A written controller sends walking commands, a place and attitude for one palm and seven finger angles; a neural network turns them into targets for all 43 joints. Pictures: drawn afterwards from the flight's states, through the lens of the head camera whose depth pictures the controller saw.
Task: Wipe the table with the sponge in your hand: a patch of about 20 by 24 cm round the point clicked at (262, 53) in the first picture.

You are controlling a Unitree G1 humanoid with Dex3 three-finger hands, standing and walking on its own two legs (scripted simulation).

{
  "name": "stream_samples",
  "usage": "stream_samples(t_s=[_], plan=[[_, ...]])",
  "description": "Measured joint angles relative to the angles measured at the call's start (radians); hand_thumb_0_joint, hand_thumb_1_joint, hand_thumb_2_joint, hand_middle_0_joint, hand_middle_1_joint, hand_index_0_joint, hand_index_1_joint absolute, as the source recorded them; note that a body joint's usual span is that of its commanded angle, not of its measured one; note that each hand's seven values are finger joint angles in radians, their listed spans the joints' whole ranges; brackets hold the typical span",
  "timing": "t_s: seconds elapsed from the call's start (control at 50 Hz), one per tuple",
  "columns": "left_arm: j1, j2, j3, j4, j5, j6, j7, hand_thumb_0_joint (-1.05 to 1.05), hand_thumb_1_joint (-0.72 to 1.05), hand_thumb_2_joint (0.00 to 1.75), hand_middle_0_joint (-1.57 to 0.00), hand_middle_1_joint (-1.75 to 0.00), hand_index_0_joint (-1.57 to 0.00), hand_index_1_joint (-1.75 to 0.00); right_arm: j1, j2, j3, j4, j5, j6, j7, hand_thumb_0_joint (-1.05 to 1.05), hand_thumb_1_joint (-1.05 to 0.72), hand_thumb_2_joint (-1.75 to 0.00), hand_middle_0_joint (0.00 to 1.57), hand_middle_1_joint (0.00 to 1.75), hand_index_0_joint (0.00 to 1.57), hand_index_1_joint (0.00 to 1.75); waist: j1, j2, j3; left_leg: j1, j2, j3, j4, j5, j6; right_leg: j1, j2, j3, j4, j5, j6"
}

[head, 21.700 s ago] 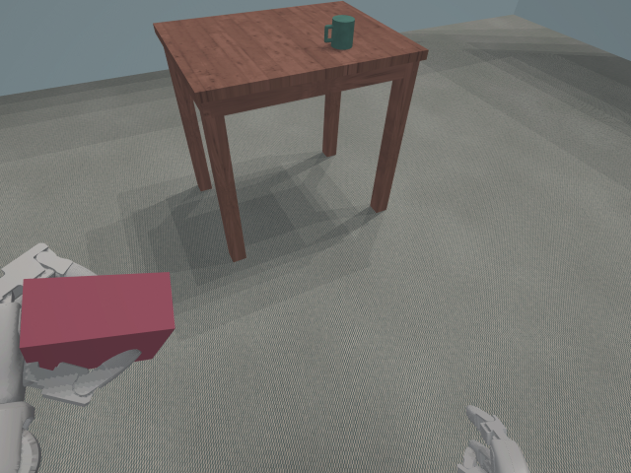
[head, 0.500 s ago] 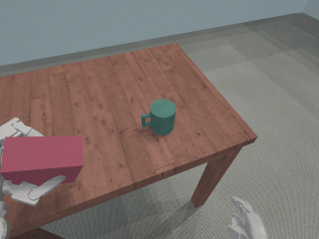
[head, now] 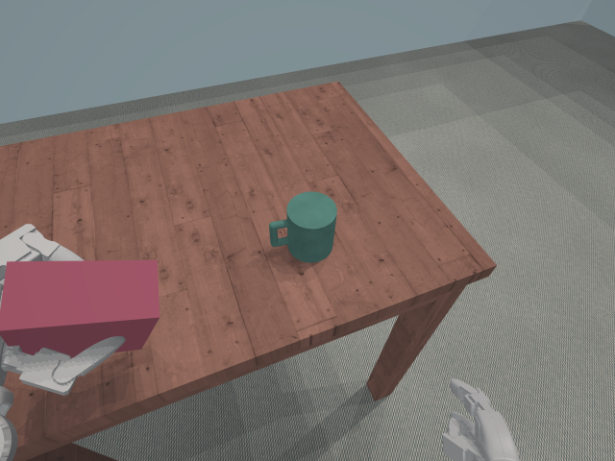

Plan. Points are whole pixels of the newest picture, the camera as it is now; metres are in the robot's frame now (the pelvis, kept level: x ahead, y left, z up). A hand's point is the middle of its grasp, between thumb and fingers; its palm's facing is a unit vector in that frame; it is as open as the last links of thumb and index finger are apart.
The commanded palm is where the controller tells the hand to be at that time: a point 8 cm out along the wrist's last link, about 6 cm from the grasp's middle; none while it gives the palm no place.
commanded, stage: come to a stop and stand still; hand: left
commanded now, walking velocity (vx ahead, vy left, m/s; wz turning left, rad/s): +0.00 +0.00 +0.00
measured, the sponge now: (107, 312) +0.23 +0.21 +0.14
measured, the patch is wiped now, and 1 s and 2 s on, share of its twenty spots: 0.00 0.00 0.00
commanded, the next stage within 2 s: look again from close up in 0.92 s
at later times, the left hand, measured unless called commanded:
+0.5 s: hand out of the picture +0.19 +0.29 +0.18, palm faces +0.38 -0.84 -0.39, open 9.6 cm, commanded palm +0.14 +0.31 +0.18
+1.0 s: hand out of the picture +0.20 +0.30 +0.16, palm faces +0.35 -0.86 -0.36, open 9.6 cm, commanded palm +0.14 +0.34 +0.18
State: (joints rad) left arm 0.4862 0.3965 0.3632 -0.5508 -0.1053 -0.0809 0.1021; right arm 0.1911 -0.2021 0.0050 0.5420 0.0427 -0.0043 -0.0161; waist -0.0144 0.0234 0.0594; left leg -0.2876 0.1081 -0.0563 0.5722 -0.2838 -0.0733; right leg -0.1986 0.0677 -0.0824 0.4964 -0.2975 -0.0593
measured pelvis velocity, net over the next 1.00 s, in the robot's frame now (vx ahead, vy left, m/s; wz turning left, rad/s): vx -0.02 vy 0.06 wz -0.02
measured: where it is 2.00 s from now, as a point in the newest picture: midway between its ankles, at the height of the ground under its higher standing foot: outside the picture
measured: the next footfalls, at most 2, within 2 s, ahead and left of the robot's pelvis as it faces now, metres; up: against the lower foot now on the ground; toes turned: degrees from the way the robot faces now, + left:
none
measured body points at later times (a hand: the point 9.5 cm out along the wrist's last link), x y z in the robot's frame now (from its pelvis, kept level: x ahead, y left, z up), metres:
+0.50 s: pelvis -0.03 +0.04 +0.01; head -0.01 +0.06 +0.46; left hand +0.17 +0.33 +0.20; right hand +0.14 -0.19 -0.06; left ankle +0.02 +0.13 -0.73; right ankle -0.02 -0.08 -0.73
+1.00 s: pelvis -0.02 +0.06 +0.01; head +0.00 +0.09 +0.46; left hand +0.18 +0.35 +0.18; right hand +0.15 -0.17 -0.06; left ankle +0.02 +0.13 -0.73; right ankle -0.01 -0.08 -0.73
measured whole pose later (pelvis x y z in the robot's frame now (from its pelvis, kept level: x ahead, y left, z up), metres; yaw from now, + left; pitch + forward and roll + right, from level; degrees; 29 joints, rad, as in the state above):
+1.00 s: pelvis -0.02 +0.06 +0.01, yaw -1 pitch -1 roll -2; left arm 0.41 0.36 0.35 -0.47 -0.02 -0.21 0.10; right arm 0.21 -0.19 0.03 0.58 0.01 -0.15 -0.03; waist 0.02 -0.03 0.07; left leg -0.25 -0.01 0.06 0.45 -0.18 0.06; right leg -0.17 -0.02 -0.05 0.37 -0.18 0.02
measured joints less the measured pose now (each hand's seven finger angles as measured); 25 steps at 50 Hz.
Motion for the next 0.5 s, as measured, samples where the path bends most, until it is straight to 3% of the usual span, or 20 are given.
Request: stream_samples(t_s=[0.04,0.08,0.12,0.18,0.26,0.36,0.44,0.5], plan=[[0.003,0.002,0.003,-0.003,-0.001,-0.001,0.001,0.0,-0.46,1.04,-0.8,-1.35,-0.79,-1.36,-0.001,0.001,0.001,0.002,0.001,0.0,0.0,0.01,-0.9,-0.9,0.2,0.3,0.2,0.3,-0.001,-0.002,0.001,0.003,-0.001,0.001,-0.001,0.0,-0.001,0.002,-0.001,0.001,0.0,-0.001,0.001],[-0.129,0.082,0.028,0.061,0.051,-0.028,-0.054,0.0,-0.46,1.04,-0.8,-1.35,-0.79,-1.36,0.025,0.014,-0.024,0.025,-0.023,-0.057,-0.012,0.01,-0.9,-0.9,0.2,0.3,0.2,0.3,0.048,-0.018,0.017,-0.034,0.003,0.034,0.071,0.012,0.031,0.004,-0.002,-0.003,-0.005,0.005,0.0],[-0.238,0.113,0.067,0.16,0.057,-0.085,-0.059,0.0,-0.46,1.04,-0.8,-1.35,-0.79,-1.36,0.031,0.008,-0.02,0.043,-0.023,-0.089,-0.006,0.01,-0.9,-0.9,0.2,0.3,0.2,0.3,0.085,-0.042,0.03,-0.056,-0.028,0.061,0.122,-0.012,0.061,-0.004,-0.008,0.016,-0.004,0.015,-0.002],[-0.233,0.055,0.099,0.172,0.04,-0.104,-0.03,0.0,-0.46,1.04,-0.8,-1.35,-0.79,-1.36,0.032,-0.018,-0.015,0.028,-0.022,-0.123,0.019,0.01,-0.9,-0.9,0.2,0.3,0.2,0.3,0.069,-0.043,0.038,0.009,-0.059,0.104,0.001,0.033,0.086,-0.007,-0.015,0.047,0.02,0.01,0.017],[-0.143,-0.024,0.033,0.1,0.051,-0.12,-0.022,-0.01,-0.46,1.04,-0.8,-1.36,-0.79,-1.36,0.014,-0.01,-0.026,0.013,-0.028,-0.141,0.034,0.01,-0.9,-0.9,0.2,0.3,0.2,0.3,0.035,-0.081,0.045,0.04,-0.1,0.143,-0.046,0.036,0.097,-0.048,-0.066,0.066,0.109,-0.007,0.061],[-0.053,-0.011,-0.018,0.048,0.065,-0.134,-0.034,-0.01,-0.46,1.04,-0.8,-1.36,-0.79,-1.36,0.009,0.006,-0.011,0.006,-0.022,-0.134,0.02,0.01,-0.9,-0.9,0.2,0.3,0.2,0.3,-0.001,-0.053,0.035,0.012,-0.089,0.11,-0.021,0.04,0.099,-0.013,-0.056,0.025,0.016,0.029,0.04],[-0.031,0.016,0.023,0.049,0.046,-0.147,-0.018,0.0,-0.46,1.04,-0.8,-1.36,-0.79,-1.36,0.021,0.016,0.005,0.022,-0.022,-0.132,-0.001,0.01,-0.9,-0.9,0.2,0.3,0.2,0.3,0.015,-0.049,0.014,0.011,-0.086,0.104,-0.05,0.064,0.1,-0.002,-0.051,0.02,-0.037,0.066,0.044],[-0.054,0.0,0.032,0.08,0.049,-0.145,-0.005,0.0,-0.46,1.04,-0.8,-1.36,-0.79,-1.36,0.032,0.011,0.011,0.034,-0.023,-0.135,-0.013,0.01,-0.9,-0.9,0.2,0.3,0.2,0.3,0.037,-0.042,-0.002,0.017,-0.093,0.105,-0.078,0.084,0.108,0.006,-0.057,0.02,-0.068,0.087,0.052]])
